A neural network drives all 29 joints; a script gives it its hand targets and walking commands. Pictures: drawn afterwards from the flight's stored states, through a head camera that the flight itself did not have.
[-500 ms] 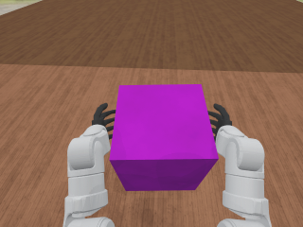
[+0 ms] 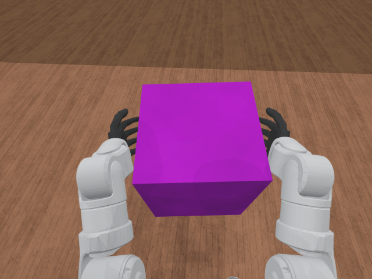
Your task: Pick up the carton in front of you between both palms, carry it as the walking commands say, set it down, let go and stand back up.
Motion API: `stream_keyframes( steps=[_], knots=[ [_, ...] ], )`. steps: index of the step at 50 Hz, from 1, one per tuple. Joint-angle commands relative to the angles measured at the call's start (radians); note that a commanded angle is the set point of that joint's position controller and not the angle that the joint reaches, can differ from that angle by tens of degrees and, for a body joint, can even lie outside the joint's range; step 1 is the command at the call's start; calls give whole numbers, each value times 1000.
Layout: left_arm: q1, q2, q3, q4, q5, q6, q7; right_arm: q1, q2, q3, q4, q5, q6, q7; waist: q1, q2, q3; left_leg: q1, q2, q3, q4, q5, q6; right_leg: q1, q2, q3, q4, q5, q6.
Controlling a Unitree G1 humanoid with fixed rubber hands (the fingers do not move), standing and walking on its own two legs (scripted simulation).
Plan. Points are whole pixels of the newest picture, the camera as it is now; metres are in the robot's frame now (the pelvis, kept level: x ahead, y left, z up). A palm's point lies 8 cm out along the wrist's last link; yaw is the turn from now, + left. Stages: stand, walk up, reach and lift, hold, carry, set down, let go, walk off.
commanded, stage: carry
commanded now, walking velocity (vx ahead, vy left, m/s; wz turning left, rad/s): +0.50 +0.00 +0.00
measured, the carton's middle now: (197, 157) +0.37 +0.00 +0.08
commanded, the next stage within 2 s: none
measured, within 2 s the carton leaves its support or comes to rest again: neither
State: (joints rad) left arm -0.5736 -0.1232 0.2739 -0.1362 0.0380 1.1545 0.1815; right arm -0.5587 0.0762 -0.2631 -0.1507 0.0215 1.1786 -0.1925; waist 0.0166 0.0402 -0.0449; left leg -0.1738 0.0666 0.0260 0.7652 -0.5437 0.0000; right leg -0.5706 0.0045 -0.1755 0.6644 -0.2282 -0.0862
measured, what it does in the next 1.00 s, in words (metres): climbs: left foot, then right foot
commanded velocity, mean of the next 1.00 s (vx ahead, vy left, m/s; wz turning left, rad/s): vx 0.50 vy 0.00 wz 0.00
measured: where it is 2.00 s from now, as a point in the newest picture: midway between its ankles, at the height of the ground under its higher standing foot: (196, 124)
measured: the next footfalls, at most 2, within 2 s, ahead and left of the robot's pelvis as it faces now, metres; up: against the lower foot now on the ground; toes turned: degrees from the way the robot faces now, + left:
left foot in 0.44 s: +0.45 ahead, +0.08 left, +0.02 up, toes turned +6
right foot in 0.92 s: +0.75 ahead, -0.11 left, +0.05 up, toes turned -7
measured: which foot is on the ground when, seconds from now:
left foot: up 0.00-0.42, down 0.44-0.94, up 0.96-1.00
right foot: down 0.00-0.46, up 0.48-0.90, down 0.92-1.00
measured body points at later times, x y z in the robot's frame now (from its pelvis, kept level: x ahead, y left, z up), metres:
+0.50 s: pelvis +0.30 +0.01 +0.02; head +0.31 +0.01 +0.47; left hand +0.66 +0.15 +0.17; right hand +0.64 -0.15 +0.17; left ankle +0.41 +0.08 -0.68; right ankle +0.13 -0.08 -0.65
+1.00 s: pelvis +0.61 -0.03 +0.05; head +0.63 -0.03 +0.50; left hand +0.96 +0.14 +0.19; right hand +0.97 -0.17 +0.18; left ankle +0.45 +0.08 -0.58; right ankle +0.71 -0.11 -0.66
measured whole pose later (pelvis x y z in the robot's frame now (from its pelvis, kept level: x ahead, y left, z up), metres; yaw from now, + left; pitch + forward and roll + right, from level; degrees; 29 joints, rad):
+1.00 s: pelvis +0.61 -0.03 +0.05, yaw +1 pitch +4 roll -1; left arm -0.58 -0.11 0.25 -0.12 0.02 1.18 0.19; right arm -0.54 0.08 -0.27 -0.17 0.00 1.21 -0.18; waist 0.06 0.02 -0.05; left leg -0.33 0.01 0.00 1.16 -0.46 0.03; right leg -0.56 0.00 -0.17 0.68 -0.27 -0.10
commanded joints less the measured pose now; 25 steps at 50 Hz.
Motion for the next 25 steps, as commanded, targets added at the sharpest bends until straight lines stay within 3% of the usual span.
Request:
stream_keyframes(
  steps=[1, 3, 4, 5, 7, 11, 14, 18, 20, 21, 22, 23, 24, 25],
  knots=[
    [-530, -709, -625, -59, -229, 14, -29, -568, 708, 572, -77, 144, -5, 35, 56, -268, -474, -598, -93, -86, 635, 39, 45, 829, -373, 871, -377, -250, -192],
    [-607, -778, -691, -130, -296, -3, -55, -555, 748, 560, -88, 121, -16, 32, 47, -72, -409, -626, -23, -70, 662, 147, 67, 704, -328, 642, -283, 40, -164],
    [-648, -806, -720, -159, -324, -14, -66, -554, 759, 562, -91, 110, -25, 34, 34, -55, -409, -602, 2, -68, 606, 178, 65, 661, -302, 563, -283, 78, -135],
    [-673, -819, -738, -177, -344, -24, -75, -547, 762, 566, -91, 99, -32, 35, 21, -79, -417, -576, 11, -60, 563, 199, 58, 636, -285, 504, -297, 73, -120],
    [-656, -803, -752, -186, -361, -35, -86, -522, 752, 584, -100, 81, -45, 33, 18, -122, -417, -580, 7, -27, 514, 216, 49, 625, -275, 434, -315, 92, -128],
    [-564, -724, -718, -168, -337, -28, -79, -493, 699, 612, -133, 90, -45, 29, 39, -113, -368, -676, 17, 13, 333, 256, 23, 685, -270, 350, -346, 172, -158],
    [-507, -660, -672, -146, -302, -7, -62, -486, 663, 617, -143, 110, -26, 25, 56, -125, -323, -652, -1, 59, 141, 322, 18, 694, -226, 261, -348, 265, -139],
    [-466, -609, -619, -96, -256, 26, -45, -483, 634, 602, -110, 116, 6, 22, 67, -178, -260, -559, -44, 134, -54, 363, 47, 692, -201, 189, -339, 404, -106],
    [-463, -600, -603, -73, -244, 38, -39, -491, 624, 585, -88, 115, 18, 18, 34, -201, -263, -408, -99, 189, -138, 331, 78, 656, -195, 133, -250, 636, -72],
    [-466, -601, -598, -65, -241, 43, -37, -484, 624, 572, -71, 115, 21, 16, -16, -204, -305, -254, -145, 230, -184, 329, 93, 618, -184, 82, -118, 771, -45],
    [-469, -604, -595, -58, -236, 47, -36, -458, 622, 560, -45, 112, 23, 14, -73, -157, -398, 1, -157, 229, -230, 334, 102, 522, -156, 38, 66, 721, -3],
    [-486, -603, -590, -57, -223, 51, -34, -442, 627, 552, -35, 113, 24, 15, -123, -27, -481, 263, 14, -58, -259, 133, 129, 294, -129, 52, 311, 391, 36],
    [-468, -627, -574, -50, -220, 54, -35, -477, 632, 564, -25, 114, 21, 14, -97, 250, -522, 470, 301, -662, -428, 71, 281, -72, 47, 98, 580, -119, 70],
    [-522, -627, -566, -63, -208, 50, -31, -492, 686, 574, -22, 127, 19, 22, -96, 198, -457, 448, 302, -717, -463, 213, 313, -197, 52, 196, 758, -247, 50]
  ],
)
